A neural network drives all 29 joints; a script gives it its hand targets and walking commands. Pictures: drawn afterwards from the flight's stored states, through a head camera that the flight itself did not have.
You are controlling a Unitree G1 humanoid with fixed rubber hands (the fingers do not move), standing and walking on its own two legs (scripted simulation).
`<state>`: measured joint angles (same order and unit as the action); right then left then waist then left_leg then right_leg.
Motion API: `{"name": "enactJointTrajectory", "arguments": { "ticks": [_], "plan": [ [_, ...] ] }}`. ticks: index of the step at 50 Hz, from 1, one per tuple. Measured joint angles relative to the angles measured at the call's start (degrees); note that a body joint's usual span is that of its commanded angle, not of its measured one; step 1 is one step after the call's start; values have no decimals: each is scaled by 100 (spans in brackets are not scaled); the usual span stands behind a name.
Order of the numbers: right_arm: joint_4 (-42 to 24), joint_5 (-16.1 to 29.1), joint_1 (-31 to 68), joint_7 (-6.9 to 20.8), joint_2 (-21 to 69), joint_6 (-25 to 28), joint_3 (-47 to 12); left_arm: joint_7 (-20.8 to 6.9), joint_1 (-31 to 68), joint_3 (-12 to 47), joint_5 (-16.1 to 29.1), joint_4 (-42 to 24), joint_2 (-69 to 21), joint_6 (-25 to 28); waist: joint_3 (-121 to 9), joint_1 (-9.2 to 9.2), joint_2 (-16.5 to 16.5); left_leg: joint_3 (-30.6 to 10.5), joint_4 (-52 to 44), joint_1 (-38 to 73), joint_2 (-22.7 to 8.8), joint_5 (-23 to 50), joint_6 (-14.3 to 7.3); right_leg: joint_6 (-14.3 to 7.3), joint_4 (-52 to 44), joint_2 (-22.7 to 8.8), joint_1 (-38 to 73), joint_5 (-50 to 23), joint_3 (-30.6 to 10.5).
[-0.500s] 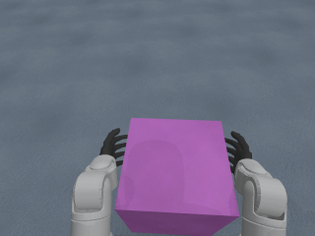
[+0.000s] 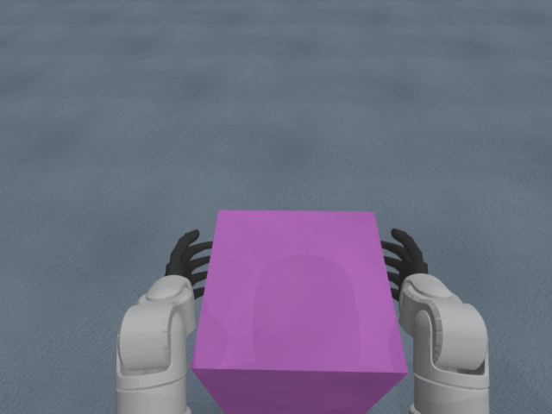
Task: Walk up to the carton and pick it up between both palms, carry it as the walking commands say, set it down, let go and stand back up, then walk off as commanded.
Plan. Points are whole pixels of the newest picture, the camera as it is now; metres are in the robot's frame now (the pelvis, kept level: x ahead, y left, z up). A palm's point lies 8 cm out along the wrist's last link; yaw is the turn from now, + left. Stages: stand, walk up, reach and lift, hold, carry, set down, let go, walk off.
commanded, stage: carry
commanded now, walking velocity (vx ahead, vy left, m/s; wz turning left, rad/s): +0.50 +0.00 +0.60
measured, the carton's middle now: (294, 319) +0.26 -0.01 +0.01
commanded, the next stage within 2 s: none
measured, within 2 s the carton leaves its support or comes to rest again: neither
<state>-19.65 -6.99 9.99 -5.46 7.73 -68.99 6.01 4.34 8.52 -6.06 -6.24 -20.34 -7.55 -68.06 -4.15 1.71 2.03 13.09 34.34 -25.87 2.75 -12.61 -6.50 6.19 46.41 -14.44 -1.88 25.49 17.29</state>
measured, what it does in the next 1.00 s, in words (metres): walks ahead, turning left: right foot, then left foot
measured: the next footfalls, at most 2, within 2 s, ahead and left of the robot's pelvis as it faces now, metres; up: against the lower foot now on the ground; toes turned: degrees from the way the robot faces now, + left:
right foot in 0.36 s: +0.40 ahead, -0.08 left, +0.00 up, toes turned +5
left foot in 0.82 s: +0.58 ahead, +0.25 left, +0.00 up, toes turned +37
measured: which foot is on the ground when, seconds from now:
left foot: down 0.00-0.38, up 0.40-0.80, down 0.82-1.00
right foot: down 0.00-0.00, up 0.02-0.34, down 0.36-0.86, up 0.88-1.00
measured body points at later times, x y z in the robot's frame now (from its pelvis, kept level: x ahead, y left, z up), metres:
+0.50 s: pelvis +0.31 +0.00 +0.03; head +0.32 -0.02 +0.48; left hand +0.50 +0.24 +0.11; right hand +0.63 -0.03 +0.10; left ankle +0.18 +0.05 -0.62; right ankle +0.36 -0.09 -0.71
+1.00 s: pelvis +0.56 +0.18 +0.02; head +0.59 +0.20 +0.47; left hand +0.72 +0.46 +0.07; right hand +0.88 +0.20 +0.07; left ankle +0.55 +0.23 -0.71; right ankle +0.57 +0.01 -0.63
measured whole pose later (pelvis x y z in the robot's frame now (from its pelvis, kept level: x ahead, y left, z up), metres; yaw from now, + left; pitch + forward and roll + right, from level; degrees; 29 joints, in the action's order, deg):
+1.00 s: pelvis +0.56 +0.18 +0.02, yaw +34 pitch +4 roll +1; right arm -18.2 -5.9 8.7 -5.9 7.7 -66.8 6.4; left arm 4.5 8.0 -5.5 -6.5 -18.7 -7.5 -66.4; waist 0.0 2.7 0.7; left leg 6.2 27.1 -19.7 5.8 -12.4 -7.4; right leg 5.9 66.8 -8.9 -28.1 25.7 3.0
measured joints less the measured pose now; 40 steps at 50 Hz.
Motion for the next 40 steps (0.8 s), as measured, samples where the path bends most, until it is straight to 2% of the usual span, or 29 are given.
{"name": "enactJointTrajectory", "arguments": {
  "ticks": [1,2,4,8,13,16,18,19,21,23,24,28,32,36,40],
  "plan": [
    [90,4,44,-5,7,21,26,-4,24,-24,-11,71,-2,19,43,58,-12,-73,74,2,50,-128,-24,16,1093,123,-527,127,-490],
    [156,8,62,-7,12,41,47,-5,23,-27,-19,128,-2,47,109,79,-39,-175,12,77,91,-80,55,0,1941,301,-1019,195,-890],
    [195,32,11,-11,11,86,42,-3,-49,8,-26,149,7,101,237,94,-105,-394,-316,376,165,-110,46,-53,2493,553,-1766,140,-1282],
    [-8,105,-177,-41,-16,246,-66,8,-157,48,20,-42,10,207,373,91,-195,-856,-1035,973,211,-65,61,-45,1194,675,-2663,35,-1334],
    [-401,124,-309,-39,-30,311,-145,24,-269,133,84,-379,15,302,365,-34,-259,-1432,-1412,1654,163,-337,186,-114,-603,800,-3012,-944,-1125],
    [-564,113,-318,-22,-30,227,-160,48,-331,174,113,-535,20,273,227,-105,-305,-1713,-1313,2008,119,-745,284,-234,-1392,941,-2860,-1360,-905],
    [-636,90,-310,0,-31,149,-107,53,-272,216,104,-525,16,218,68,-97,-330,-1825,-740,2031,102,-1212,327,-380,-1938,992,-2501,-1777,-687],
    [-599,88,-284,26,-52,124,-15,54,-204,279,66,-394,10,230,-3,-103,-434,-1746,-29,1786,14,-1306,325,-589,-1813,1005,-2449,-1962,-534],
    [-410,89,-256,35,-46,60,123,65,-121,340,3,-106,4,193,-79,-116,-511,-1574,1743,1067,-23,-1374,307,-824,-1606,946,-2262,-1626,-257],
    [-243,68,-275,33,-24,14,131,67,-158,311,-1,29,6,128,-132,-141,-477,-1320,2784,469,-94,-1143,318,-842,-1810,871,-1881,-1356,-69],
    [-189,61,-280,31,-29,4,102,70,-187,291,5,47,8,110,-155,-169,-446,-1188,2949,228,-157,-974,347,-761,-1981,827,-1683,-1339,5],
    [-92,14,-157,25,-20,19,17,77,-174,150,63,15,9,116,-156,-304,-308,-875,2550,-518,-365,-336,407,-657,-2581,666,-968,-1231,246],
    [-100,-45,-22,17,-1,48,-49,63,-83,-6,128,-55,1,137,-75,-386,-232,-695,1662,-921,-499,416,327,-494,-2921,540,-333,-1027,395],
    [-177,-71,11,-3,5,19,-61,32,33,-66,130,-65,-12,93,17,-329,-203,-368,769,-899,-530,895,202,-249,-2876,434,253,-568,554],
    [-174,-46,43,-16,8,-41,-10,10,67,-43,77,-48,-16,38,36,-252,-171,-16,43,-458,-291,848,52,72,-2324,226,673,98,615]
  ]
}}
